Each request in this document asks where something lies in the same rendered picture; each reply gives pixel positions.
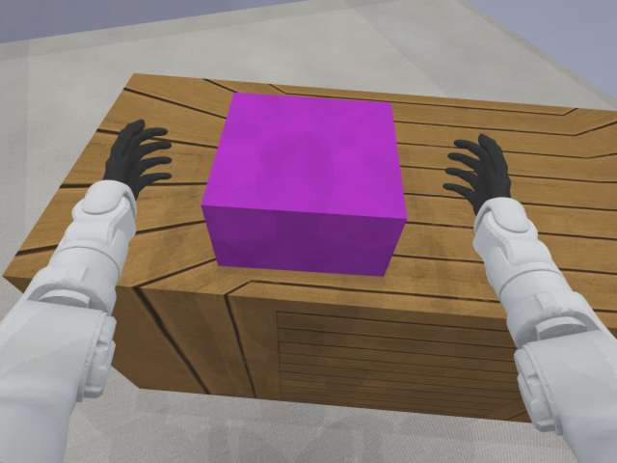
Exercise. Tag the right robot forearm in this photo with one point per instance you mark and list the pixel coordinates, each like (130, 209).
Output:
(539, 303)

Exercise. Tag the carton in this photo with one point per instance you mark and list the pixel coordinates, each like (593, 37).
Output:
(306, 184)

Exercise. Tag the left robot forearm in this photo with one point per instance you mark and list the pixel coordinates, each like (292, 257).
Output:
(87, 264)

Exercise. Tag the pedestal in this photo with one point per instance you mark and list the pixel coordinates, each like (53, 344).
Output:
(429, 337)

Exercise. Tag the right robot hand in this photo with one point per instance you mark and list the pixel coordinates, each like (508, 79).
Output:
(491, 179)

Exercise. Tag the robot right upper arm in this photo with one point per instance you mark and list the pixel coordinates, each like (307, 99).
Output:
(569, 386)

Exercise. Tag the left robot hand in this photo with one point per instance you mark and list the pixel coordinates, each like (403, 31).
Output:
(125, 164)

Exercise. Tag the robot left upper arm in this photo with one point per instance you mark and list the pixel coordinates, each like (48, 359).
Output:
(51, 357)

